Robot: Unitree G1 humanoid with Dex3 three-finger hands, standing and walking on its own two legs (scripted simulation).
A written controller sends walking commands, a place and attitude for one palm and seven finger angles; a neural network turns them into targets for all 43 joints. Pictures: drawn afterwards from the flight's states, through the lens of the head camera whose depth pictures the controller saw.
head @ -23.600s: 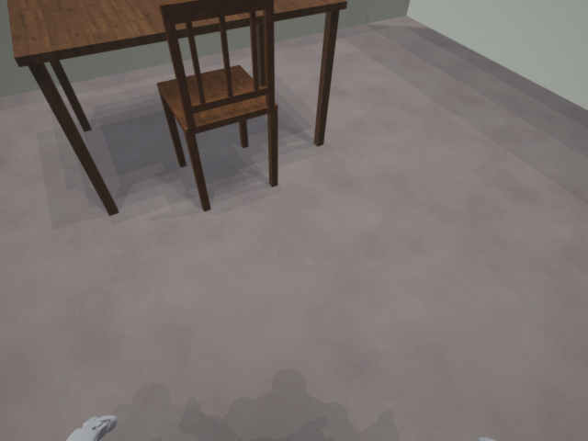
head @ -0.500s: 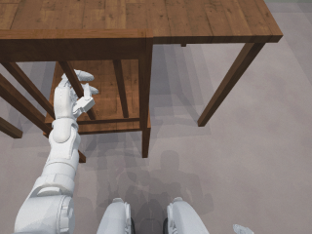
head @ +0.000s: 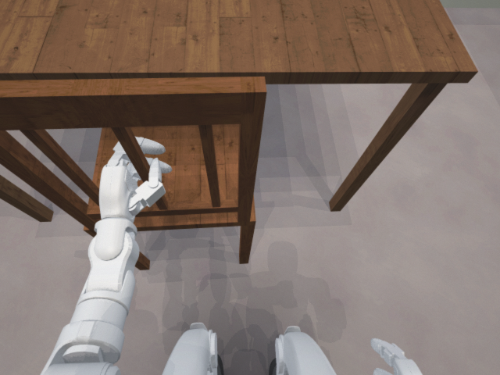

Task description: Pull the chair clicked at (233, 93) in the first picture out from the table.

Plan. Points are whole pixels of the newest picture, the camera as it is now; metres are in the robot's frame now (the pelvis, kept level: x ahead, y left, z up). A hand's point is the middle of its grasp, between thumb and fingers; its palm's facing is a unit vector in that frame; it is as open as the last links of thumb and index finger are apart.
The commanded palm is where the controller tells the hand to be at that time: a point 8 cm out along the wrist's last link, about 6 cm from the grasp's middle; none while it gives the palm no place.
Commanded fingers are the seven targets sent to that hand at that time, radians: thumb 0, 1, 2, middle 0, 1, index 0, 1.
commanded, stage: step backward, pulling the chair out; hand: left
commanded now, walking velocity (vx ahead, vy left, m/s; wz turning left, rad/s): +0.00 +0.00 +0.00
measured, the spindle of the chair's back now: (146, 173) +0.43 +0.17 +0.00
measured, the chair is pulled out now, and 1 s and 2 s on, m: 0.02 0.12 0.22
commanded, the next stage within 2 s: none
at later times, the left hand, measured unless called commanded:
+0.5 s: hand (156, 185) +0.39 +0.14 +0.03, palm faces +0.00 -0.99 -0.14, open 4.8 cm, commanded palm +0.36 +0.19 +0.03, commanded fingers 0.00 0.90 0.90 -0.50 -1.45 -0.50 -1.45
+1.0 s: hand (168, 242) +0.30 +0.11 +0.04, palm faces -0.02 -0.99 -0.15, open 4.8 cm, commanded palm +0.29 +0.17 +0.04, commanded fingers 0.00 0.90 0.90 -0.50 -1.45 -0.50 -1.45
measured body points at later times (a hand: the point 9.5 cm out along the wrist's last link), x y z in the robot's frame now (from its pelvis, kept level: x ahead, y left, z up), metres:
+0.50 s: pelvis +0.01 +0.01 +0.09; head +0.11 +0.02 +0.53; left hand +0.39 +0.19 +0.05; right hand +0.08 -0.27 -0.02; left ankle +0.00 +0.09 -0.64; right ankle -0.02 -0.12 -0.64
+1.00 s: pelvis -0.05 +0.00 +0.09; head +0.02 -0.01 +0.54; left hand +0.30 +0.17 +0.05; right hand +0.03 -0.29 -0.03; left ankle +0.00 +0.09 -0.64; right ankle -0.02 -0.12 -0.64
